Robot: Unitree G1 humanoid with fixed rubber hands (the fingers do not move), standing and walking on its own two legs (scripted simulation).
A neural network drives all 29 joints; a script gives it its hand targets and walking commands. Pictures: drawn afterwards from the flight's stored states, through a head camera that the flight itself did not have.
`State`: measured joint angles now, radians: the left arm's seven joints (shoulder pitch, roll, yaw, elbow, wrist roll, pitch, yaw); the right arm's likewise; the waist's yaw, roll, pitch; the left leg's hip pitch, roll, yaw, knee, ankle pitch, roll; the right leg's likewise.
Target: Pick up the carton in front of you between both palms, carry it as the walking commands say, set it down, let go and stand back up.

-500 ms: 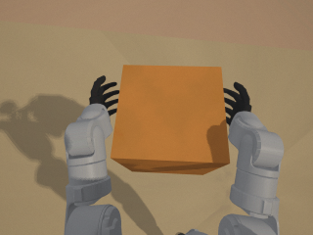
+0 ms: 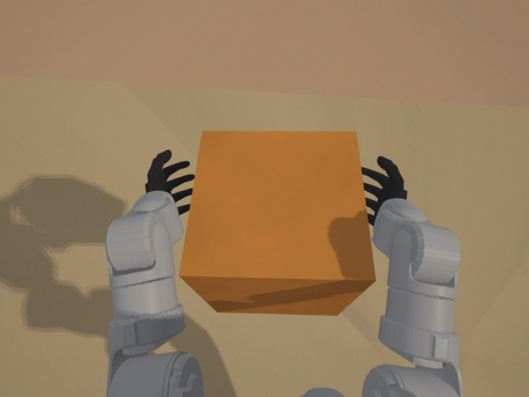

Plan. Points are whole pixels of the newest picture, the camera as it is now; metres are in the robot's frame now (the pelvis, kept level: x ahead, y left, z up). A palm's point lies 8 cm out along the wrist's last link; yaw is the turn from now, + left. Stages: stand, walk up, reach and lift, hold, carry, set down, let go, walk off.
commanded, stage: carry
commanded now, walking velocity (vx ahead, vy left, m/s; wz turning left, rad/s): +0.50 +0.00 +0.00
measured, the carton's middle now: (277, 233) +0.35 -0.02 +0.04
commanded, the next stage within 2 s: none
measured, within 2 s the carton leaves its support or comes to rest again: neither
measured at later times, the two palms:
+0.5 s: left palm (174, 70) +0.63 +0.15 +0.16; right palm (337, 63) +0.66 -0.15 +0.15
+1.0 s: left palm out of the picture +0.96 +0.16 +0.19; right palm out of the picture +0.94 -0.15 +0.19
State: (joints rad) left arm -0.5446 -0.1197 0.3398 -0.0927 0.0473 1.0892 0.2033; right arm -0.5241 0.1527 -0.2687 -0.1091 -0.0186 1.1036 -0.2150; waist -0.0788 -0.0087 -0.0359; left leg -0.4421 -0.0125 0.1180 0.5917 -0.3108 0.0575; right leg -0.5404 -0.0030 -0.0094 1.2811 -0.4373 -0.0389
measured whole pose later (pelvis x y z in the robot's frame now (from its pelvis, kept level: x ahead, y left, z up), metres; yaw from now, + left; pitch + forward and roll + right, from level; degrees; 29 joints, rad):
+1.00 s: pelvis +0.60 +0.01 +0.05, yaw +0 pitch +6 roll -1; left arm -0.56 -0.12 0.32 -0.16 0.05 1.07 0.22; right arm -0.55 0.14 -0.26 -0.16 0.00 1.08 -0.23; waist -0.06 -0.01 -0.06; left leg -0.20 0.00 0.10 0.44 -0.41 0.03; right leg -0.69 -0.04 -0.07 0.79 -0.29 -0.03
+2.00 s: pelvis +1.20 +0.00 +0.08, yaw +2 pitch +5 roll -1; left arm -0.56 -0.15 0.28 -0.04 0.03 1.10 0.20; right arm -0.53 0.11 -0.33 -0.08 -0.04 1.10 -0.22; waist 0.07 0.01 -0.07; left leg -0.46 -0.01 0.02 1.25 -0.47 0.03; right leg -0.48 0.01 -0.14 0.63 -0.31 -0.08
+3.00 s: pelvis +1.82 +0.04 +0.14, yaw +3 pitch +4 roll +1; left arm -0.05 -0.13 0.06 -0.50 0.01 1.23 0.17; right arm -0.04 0.13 -0.08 -0.52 -0.02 1.23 -0.16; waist 0.05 -0.01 -0.18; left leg -0.50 0.05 0.12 0.57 -0.24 -0.01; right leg -0.14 -0.03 -0.13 0.34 -0.28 -0.02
